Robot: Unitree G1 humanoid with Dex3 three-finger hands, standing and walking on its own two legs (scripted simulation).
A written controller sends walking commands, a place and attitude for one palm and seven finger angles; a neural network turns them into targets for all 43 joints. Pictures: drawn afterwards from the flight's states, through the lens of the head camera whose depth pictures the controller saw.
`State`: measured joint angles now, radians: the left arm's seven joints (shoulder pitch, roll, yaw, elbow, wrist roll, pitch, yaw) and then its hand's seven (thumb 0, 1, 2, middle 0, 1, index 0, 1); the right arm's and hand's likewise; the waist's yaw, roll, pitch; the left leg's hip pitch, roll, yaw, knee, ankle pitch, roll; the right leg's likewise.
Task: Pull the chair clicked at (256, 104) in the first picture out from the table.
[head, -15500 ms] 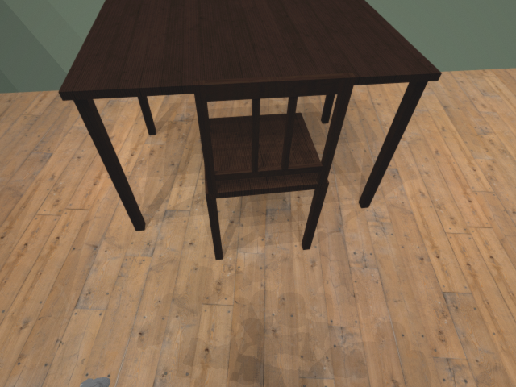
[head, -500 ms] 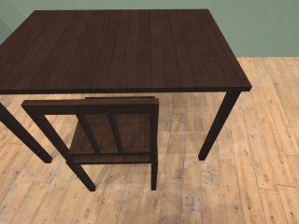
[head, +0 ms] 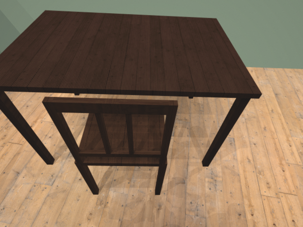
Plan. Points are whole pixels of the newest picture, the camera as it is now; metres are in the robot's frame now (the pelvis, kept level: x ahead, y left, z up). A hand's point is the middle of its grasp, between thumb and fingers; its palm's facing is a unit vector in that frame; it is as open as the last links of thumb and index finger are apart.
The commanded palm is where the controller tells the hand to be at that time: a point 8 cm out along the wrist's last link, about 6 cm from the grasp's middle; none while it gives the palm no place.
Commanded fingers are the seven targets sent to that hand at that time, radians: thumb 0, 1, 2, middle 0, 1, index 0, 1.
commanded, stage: come to a stop and stand still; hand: left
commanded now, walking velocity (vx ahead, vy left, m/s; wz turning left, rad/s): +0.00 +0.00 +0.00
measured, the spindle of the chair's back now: (104, 134) +0.45 +0.20 -0.11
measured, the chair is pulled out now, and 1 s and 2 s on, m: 0.00 0.00 0.00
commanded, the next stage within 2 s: look again from close up in 0.92 s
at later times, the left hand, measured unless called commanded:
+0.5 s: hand out of the picture +0.02 +0.17 -0.18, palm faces +0.01 -0.99 -0.13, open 7.3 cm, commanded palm none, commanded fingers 0.00 0.90 0.90 -0.20 -0.30 -0.20 -0.30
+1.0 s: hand out of the picture +0.01 +0.19 -0.18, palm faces +0.00 -0.98 -0.18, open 7.3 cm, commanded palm none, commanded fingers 0.00 0.90 0.90 -0.20 -0.30 -0.20 -0.30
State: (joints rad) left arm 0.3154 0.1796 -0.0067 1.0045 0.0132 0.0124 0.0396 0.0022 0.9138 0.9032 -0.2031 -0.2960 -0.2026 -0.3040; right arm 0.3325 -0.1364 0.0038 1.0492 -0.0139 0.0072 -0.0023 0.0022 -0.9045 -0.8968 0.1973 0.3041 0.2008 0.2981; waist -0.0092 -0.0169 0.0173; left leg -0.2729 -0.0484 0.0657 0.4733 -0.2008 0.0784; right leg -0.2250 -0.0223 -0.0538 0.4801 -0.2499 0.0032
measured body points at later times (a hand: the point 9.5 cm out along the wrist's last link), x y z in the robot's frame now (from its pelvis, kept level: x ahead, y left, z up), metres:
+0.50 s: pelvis +0.03 +0.02 +0.00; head +0.03 +0.04 +0.45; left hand +0.02 +0.22 -0.17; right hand +0.06 -0.22 -0.14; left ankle +0.04 +0.07 -0.74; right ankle +0.00 -0.12 -0.74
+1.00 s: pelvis +0.03 +0.03 +0.01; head +0.04 +0.04 +0.45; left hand +0.02 +0.25 -0.16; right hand +0.02 -0.19 -0.15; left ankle +0.04 +0.07 -0.74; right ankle +0.00 -0.12 -0.74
